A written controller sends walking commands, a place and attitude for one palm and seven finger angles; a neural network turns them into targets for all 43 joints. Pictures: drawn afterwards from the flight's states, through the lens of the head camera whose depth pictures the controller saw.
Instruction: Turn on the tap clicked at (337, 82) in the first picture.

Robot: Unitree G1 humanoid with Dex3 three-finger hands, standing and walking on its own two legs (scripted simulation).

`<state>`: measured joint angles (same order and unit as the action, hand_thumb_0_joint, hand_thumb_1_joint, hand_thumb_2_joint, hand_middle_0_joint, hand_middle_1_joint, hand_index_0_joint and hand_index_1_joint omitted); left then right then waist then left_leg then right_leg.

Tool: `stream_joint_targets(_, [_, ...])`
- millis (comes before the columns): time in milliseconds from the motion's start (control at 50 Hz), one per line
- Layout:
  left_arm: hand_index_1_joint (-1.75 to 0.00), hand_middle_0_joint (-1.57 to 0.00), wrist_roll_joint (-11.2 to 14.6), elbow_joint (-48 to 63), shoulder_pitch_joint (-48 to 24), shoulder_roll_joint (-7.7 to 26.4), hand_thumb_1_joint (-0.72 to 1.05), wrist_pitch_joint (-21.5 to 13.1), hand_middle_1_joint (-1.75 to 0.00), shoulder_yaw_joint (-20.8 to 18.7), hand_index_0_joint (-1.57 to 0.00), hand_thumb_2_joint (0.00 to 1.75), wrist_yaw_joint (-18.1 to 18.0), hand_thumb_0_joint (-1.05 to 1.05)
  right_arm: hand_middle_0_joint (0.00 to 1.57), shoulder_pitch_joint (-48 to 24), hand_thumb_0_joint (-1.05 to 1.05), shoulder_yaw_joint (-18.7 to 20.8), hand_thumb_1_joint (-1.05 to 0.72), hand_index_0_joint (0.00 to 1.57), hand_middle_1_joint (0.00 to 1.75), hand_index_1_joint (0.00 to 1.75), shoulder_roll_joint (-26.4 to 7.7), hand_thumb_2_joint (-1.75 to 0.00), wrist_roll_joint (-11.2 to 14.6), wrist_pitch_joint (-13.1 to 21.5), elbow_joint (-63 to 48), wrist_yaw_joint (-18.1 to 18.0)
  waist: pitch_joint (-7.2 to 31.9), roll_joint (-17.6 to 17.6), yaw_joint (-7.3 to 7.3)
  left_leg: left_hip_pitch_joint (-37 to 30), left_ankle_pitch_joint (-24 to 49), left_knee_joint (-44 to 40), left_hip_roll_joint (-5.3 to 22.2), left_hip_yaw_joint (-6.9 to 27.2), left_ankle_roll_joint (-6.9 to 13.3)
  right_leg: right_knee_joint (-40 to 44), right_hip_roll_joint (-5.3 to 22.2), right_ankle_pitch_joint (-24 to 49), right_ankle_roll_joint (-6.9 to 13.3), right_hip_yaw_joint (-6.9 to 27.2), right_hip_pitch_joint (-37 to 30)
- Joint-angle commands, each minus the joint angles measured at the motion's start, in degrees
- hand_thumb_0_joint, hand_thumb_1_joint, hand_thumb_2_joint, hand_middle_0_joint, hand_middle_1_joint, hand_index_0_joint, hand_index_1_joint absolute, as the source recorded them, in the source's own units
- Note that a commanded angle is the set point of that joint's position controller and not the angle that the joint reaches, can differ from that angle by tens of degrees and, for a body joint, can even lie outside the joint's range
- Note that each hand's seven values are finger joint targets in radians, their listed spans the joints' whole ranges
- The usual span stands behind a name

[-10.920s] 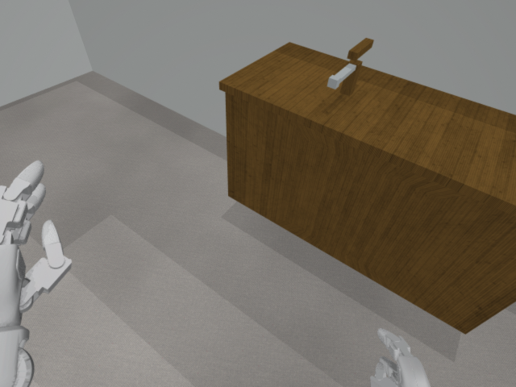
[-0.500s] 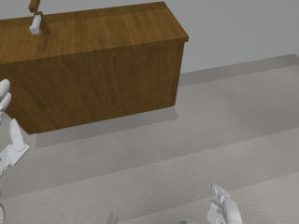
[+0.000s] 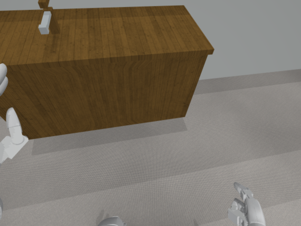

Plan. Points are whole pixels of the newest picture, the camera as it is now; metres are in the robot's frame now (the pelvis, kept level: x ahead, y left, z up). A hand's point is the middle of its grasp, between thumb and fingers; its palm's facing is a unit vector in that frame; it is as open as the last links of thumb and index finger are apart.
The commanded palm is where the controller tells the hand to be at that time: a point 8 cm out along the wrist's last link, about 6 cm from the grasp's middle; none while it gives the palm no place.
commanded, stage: take the last steps up to it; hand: left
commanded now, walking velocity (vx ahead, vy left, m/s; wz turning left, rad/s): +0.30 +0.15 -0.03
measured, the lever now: (43, 29) +0.77 +0.48 +0.05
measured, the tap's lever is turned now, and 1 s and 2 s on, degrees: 0 0 0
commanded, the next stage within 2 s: come to a stop and stand still in 1.70 s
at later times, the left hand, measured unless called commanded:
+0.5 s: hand (34, 101) +0.31 +0.26 +0.18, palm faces +0.43 -0.80 -0.43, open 7.4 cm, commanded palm +0.25 +0.30 +0.19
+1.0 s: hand (18, 61) +0.42 +0.34 +0.18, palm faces +0.41 -0.84 -0.36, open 7.4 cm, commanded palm +0.34 +0.38 +0.19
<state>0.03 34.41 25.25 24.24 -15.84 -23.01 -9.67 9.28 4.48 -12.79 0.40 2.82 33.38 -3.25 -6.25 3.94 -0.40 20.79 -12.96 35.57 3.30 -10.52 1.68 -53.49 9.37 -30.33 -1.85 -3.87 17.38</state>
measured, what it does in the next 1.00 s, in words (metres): walks ahead: right foot, then left foot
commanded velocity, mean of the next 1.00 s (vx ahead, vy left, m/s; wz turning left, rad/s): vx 0.29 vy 0.13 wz -0.04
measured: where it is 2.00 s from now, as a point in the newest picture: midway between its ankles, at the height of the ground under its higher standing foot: (127, 200)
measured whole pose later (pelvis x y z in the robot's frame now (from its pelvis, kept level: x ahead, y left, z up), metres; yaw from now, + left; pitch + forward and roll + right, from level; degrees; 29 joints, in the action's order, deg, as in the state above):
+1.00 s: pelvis +0.18 +0.10 +0.01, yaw -2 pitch -1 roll +1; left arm 0.6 26.7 21.3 20.7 -12.5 -20.9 -9.5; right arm 11.0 -0.6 -7.0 0.4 4.1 35.5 -2.7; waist -3.7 3.2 0.1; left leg 16.4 -14.2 31.9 2.2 -10.4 2.3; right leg -65.8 4.8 -27.1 -0.7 -3.8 25.5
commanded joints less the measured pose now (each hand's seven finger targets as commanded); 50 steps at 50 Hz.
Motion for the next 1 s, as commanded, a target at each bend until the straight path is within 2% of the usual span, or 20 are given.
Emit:
stream_joint_targets(0, [-0.3, -0.2, 1.2, 9.2, -2.6, 9.4, 0.9, -3.1, -0.3, -7.9, -0.2, 0.9, -0.5, 0.0, 0.2, -1.4, 0.0, 0.6, -0.9, 0.2, 0.3, 0.3, -5.1, -0.9, 0.6, 3.6, -6.7, 0.5, 13.5, -18.2, 1.38, -18.1, 10.2, -16.5, 18.3, 25.6, 12.0, -23.3, -2.2, -2.0, 1.0, 1.6, 20.3])
stream_joint_targets(40, [-0.3, -0.2, 1.5, 13.2, -1.0, 7.2, 0.9, -3.2, -0.3, -6.1, -0.2, 0.9, 0.3, 0.0, 0.2, -1.7, 0.0, 0.3, -0.9, 0.2, 0.3, 0.3, -4.6, -0.9, 1.2, 4.1, -6.2, 1.0, 12.1, -16.9, 0.64, -17.3, 10.0, -16.5, 14.7, 17.6, 10.1, -21.7, -2.0, 2.8, 0.3, 0.1, 23.0])
stream_joint_targets(100, [-0.3, -0.2, 1.9, 15.2, 2.0, 6.1, 0.9, -2.5, -0.3, -4.9, -0.2, 0.9, 0.9, 0.0, 0.2, -1.8, 0.0, -0.6, -0.9, 0.2, 0.3, 0.3, -3.9, -0.9, 0.8, 5.2, -6.3, 1.5, 12.6, -16.2, 0.42, -14.9, 12.4, -18.2, 13.2, 13.7, 8.8, -14.1, -2.5, 7.6, -0.2, -1.6, 20.1])
stream_joint_targets(260, [-0.3, -0.2, 2.1, 4.1, 1.3, 6.8, 0.9, 0.7, -0.3, -5.9, -0.2, 0.9, 1.2, 0.0, 0.2, -1.1, 0.0, -1.9, -0.9, 0.2, 0.3, 0.3, -4.0, -0.9, -0.1, 4.8, -5.2, -0.5, 11.7, -10.4, 0.28, -14.9, 13.5, -19.5, 13.6, 10.4, 7.0, 9.5, -5.3, 10.0, -0.2, -6.1, 8.7])
stream_joint_targets(340, [-0.3, -0.2, 1.4, 1.6, -2.7, 5.8, 0.9, 1.7, -0.3, -3.7, -0.2, 0.9, 1.1, 0.0, 0.2, -2.1, 0.0, -2.3, -0.9, 0.2, 0.3, 0.3, -4.7, -0.9, -0.1, 4.4, -4.9, -0.8, 11.8, -8.1, -0.55, -9.6, 9.1, -9.9, 11.7, 9.3, 5.1, 24.2, -6.5, 12.6, 1.0, -6.8, -4.2])
stream_joint_targets(360, [-0.3, -0.2, 1.0, 2.2, -4.0, 5.7, 0.9, 1.7, -0.3, -3.0, -0.2, 0.9, 1.1, 0.0, 0.2, -2.7, 0.0, -2.3, -0.9, 0.2, 0.3, 0.3, -4.4, -0.9, 0.2, 4.1, -4.9, -0.7, 13.4, -5.3, -0.82, -5.9, 7.2, -1.5, 9.4, 7.1, 4.2, 29.2, -3.9, 16.9, 2.5, -3.3, -10.5])
stream_joint_targets(380, [-0.3, -0.2, 0.3, 2.3, -5.1, 7.4, 0.9, 1.6, -0.3, -3.3, -0.2, 0.9, 0.9, 0.0, 0.2, -2.5, 0.0, -2.3, -0.9, 0.2, 0.3, 0.3, -3.6, -0.9, 0.2, 3.7, -5.0, -0.4, 14.4, 6.6, -0.61, 4.4, 0.2, 13.9, 4.1, 3.2, 2.1, 33.4, 6.6, 17.8, 6.8, 13.0, -17.8])
stream_joint_targets(400, [-0.3, -0.2, 0.8, 2.2, -5.4, 8.4, 0.9, 1.3, -0.3, -4.5, -0.2, 0.9, 0.8, 0.0, 0.2, -4.3, 0.0, -2.1, -0.9, 0.2, 0.3, 0.3, -3.9, -0.9, -0.1, 4.0, -6.5, 0.0, 12.3, 14.0, -1.14, 18.1, -17.6, 28.7, -2.7, 4.3, -1.1, 37.4, 18.3, 25.6, 13.2, 34.4, -21.8])
stream_joint_targets(420, [-0.3, -0.2, 1.5, 3.7, -8.6, 7.5, 0.9, 0.6, -0.3, -4.2, -0.2, 0.9, 0.9, 0.0, 0.2, -3.3, 0.0, -1.7, -0.9, 0.2, 0.3, 0.3, -5.3, -0.9, -0.5, 4.3, -5.6, 0.5, 10.8, 8.3, -0.46, 18.8, -14.3, 35.2, -0.5, 12.0, -2.2, 39.2, 20.3, 19.0, 13.8, 33.5, -17.9])
stream_joint_targets(480, [-0.3, -0.2, 1.2, 6.4, -5.0, 8.0, 0.9, -1.0, -0.3, -4.4, -0.2, 0.9, 1.0, 0.0, 0.2, -3.4, 0.0, -1.6, -0.9, 0.2, 0.3, 0.3, -4.8, -0.9, -0.3, 2.7, -4.3, 1.1, 7.2, -4.1, 0.06, 20.3, -6.2, 39.0, 2.5, 13.0, -3.5, 38.4, 15.1, 21.0, 11.7, 19.7, -11.8])
stream_joint_targets(520, [-0.3, -0.2, 1.0, 6.7, -1.7, 8.2, 0.9, -1.9, -0.3, -5.1, -0.2, 0.9, 0.8, 0.0, 0.2, -3.6, 0.0, -1.9, -0.9, 0.2, 0.3, 0.3, -4.5, -0.9, -0.5, 2.0, -4.1, 1.2, 7.4, -3.7, 0.29, 20.7, -2.4, 37.7, 2.8, 11.6, -3.8, 37.5, 12.1, 28.9, 10.0, 10.2, -10.8])
stream_joint_targets(580, [-0.3, -0.2, 1.4, 7.7, 0.8, 9.2, 0.9, -2.8, -0.3, -7.1, -0.2, 0.9, 0.4, 0.0, 0.2, -2.9, 0.0, -1.1, -0.9, 0.2, 0.3, 0.3, -4.5, -0.9, -0.7, 1.8, -4.8, 0.8, 9.0, -1.8, 0.57, 17.0, 0.2, 24.8, 4.0, 9.3, -3.8, 36.6, 10.0, 32.1, 9.6, 4.7, -10.8])
stream_joint_targets(700, [-0.3, -0.2, 2.2, 5.4, 5.5, 7.5, 0.9, -1.4, -0.3, -7.9, -0.2, 0.9, -0.6, 0.0, 0.2, -1.4, 0.0, -0.6, -0.9, 0.2, 0.3, 0.3, -3.7, -0.9, -0.3, 2.7, -7.8, 0.4, 11.3, 7.3, -1.44, 5.2, -0.8, 2.3, 0.3, 0.6, -2.5, 33.3, 8.2, 33.1, 9.2, 4.6, -13.7])
stream_joint_targets(760, [-0.3, -0.2, 2.0, 3.3, 2.3, 5.7, 0.9, -0.5, -0.3, -5.7, -0.2, 0.9, -0.8, 0.0, 0.2, -0.7, 0.0, -0.3, -0.9, 0.2, 0.3, 0.3, -4.2, -0.9, -0.1, 3.0, -7.5, -0.4, 10.5, 8.4, -0.41, -2.9, 0.8, -5.1, -1.0, -1.0, -1.9, 31.0, 7.2, 24.2, 7.6, 4.2, -10.3])
stream_joint_targets(800, [-0.3, -0.2, 1.5, 4.3, -3.0, 5.4, 0.9, -1.0, -0.3, -4.1, -0.2, 0.9, -0.6, 0.0, 0.2, 0.1, 0.0, 0.1, -0.9, 0.2, 0.3, 0.3, -5.1, -0.9, -0.2, 3.2, -7.5, -0.9, 10.4, 3.9, 0.45, -10.6, 0.7, -10.2, -0.4, -0.5, -1.1, 24.6, 4.1, 17.3, 5.7, 2.3, -5.8])
stream_joint_targets(820, [-0.3, -0.2, 1.4, 5.8, -5.7, 5.0, 0.9, -1.5, -0.3, -3.1, -0.2, 0.9, -0.5, 0.0, 0.2, 0.9, 0.0, 0.6, -0.9, 0.2, 0.3, 0.3, -6.3, -0.9, 0.1, 3.3, -7.5, -1.2, 11.0, -5.1, 1.58, -16.8, -0.2, -12.9, 3.0, 5.2, 0.8, 15.0, 1.3, 14.8, 4.1, 0.6, 0.1])
stream_joint_targets(840, [-0.3, -0.2, 1.3, 6.9, -6.8, 4.8, 0.9, -1.8, -0.3, -2.9, -0.2, 0.9, -0.5, 0.0, 0.2, 0.3, 0.0, 1.0, -0.9, 0.2, 0.3, 0.3, -7.6, -0.9, 0.3, 3.3, -7.8, -1.0, 12.0, -18.4, 1.6, -24.3, 3.3, -16.1, 13.9, 20.9, 5.2, 1.1, -4.5, 1.5, 1.5, -3.5, 12.0])
stream_joint_targets(860, [-0.3, -0.2, 0.5, 8.4, -8.8, 5.9, 0.9, -2.5, -0.3, -1.8, -0.2, 0.9, -0.4, 0.0, 0.2, -0.8, 0.0, 0.3, -0.9, 0.2, 0.3, 0.3, -6.6, -0.9, 0.1, 3.7, -8.9, -1.0, 11.1, -19.3, 0.98, -23.0, 9.0, -19.1, 19.0, 30.2, 8.8, -10.0, -6.4, -5.4, 1.8, -0.8, 15.9])
stream_joint_targets(920, [-0.3, -0.2, 0.5, 9.1, -8.4, 7.8, 0.9, -2.2, -0.3, -3.4, -0.2, 0.9, -0.2, 0.0, 0.2, -1.8, 0.0, -0.8, -0.9, 0.2, 0.3, 0.3, -4.9, -0.9, 0.0, 4.4, -6.4, -0.4, 9.4, -16.6, 1.15, -16.2, 2.4, -20.1, 17.8, 25.1, 11.1, -17.8, -2.7, 1.2, 1.5, 2.6, 19.1])
stream_joint_targets(980, [-0.3, -0.2, 0.9, 16.8, -4.3, 7.9, 0.9, -2.4, -0.3, -4.1, -0.2, 0.9, 0.1, 0.0, 0.2, -1.9, 0.0, -1.5, -0.9, 0.2, 0.3, 0.3, -4.1, -0.9, 0.1, 5.9, -5.9, 0.3, 10.8, -17.0, 0.18, -15.7, 9.1, -19.5, 14.2, 16.9, 9.4, -13.8, -2.8, 7.5, 0.7, 0.8, 19.2])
